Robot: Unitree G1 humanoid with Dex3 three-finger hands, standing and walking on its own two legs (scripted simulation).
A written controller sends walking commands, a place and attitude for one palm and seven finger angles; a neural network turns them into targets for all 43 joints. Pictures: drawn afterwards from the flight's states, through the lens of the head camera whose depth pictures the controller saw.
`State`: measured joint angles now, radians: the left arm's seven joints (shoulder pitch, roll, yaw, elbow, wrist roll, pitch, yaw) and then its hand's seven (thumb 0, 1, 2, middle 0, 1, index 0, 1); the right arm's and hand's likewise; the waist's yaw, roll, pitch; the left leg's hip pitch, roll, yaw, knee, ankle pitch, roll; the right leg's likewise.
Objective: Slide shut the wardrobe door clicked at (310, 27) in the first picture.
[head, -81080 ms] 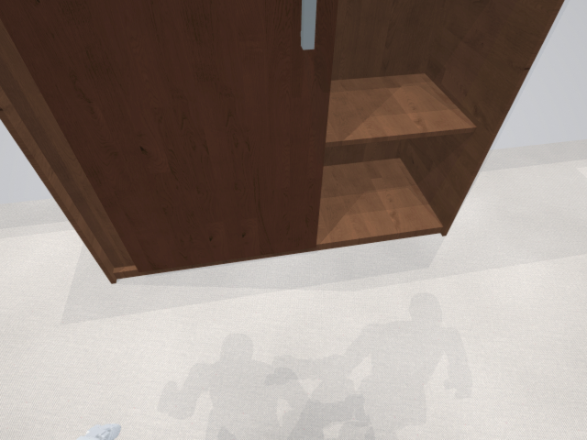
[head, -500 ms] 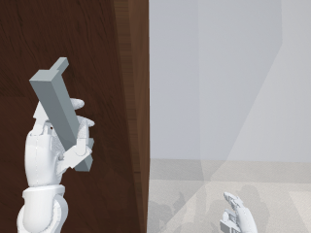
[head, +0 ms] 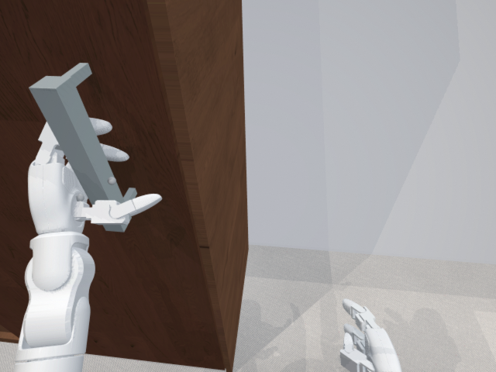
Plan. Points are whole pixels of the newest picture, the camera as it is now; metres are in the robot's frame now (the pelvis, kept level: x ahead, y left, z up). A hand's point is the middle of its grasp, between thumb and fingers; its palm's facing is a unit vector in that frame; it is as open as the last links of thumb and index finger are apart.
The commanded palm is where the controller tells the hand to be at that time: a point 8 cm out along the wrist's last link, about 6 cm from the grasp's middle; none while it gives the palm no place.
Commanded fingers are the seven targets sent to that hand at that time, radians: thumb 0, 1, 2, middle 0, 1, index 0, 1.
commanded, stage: loosen the grip on the handle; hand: left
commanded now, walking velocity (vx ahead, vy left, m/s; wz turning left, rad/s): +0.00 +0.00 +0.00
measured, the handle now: (101, 155) +0.29 +0.22 +0.25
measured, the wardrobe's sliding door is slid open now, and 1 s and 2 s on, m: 0.00 0.00 0.00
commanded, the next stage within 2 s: slip the hand off the handle in 0.26 s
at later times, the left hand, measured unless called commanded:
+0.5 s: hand (103, 185) +0.26 +0.21 +0.23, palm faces +0.19 -0.97 -0.15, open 14.7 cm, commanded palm +0.23 +0.28 +0.23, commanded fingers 0.00 -0.55 0.20 -0.25 -1.15 -0.25 -1.15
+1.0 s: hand (82, 181) +0.26 +0.24 +0.24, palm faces +0.20 -0.97 -0.13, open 14.7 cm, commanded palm +0.20 +0.31 +0.23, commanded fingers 0.00 -0.55 0.20 -0.25 -1.15 -0.25 -1.15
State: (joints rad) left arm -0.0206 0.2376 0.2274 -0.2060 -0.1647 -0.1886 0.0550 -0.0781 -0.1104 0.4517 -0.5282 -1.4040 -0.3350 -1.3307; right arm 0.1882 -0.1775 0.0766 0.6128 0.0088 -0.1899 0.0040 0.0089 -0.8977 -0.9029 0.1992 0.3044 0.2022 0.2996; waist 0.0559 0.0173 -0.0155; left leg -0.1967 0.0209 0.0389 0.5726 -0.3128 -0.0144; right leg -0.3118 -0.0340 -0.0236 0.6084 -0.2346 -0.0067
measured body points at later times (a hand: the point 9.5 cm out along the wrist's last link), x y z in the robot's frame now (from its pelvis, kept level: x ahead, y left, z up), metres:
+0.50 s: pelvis +0.02 +0.01 +0.00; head +0.03 +0.00 +0.45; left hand +0.25 +0.26 +0.24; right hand +0.22 -0.21 -0.08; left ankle +0.00 +0.14 -0.73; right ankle +0.06 -0.11 -0.73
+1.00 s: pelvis +0.02 +0.01 +0.00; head +0.02 +0.00 +0.45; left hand +0.24 +0.29 +0.24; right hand +0.22 -0.18 -0.08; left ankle +0.00 +0.14 -0.73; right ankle +0.06 -0.11 -0.73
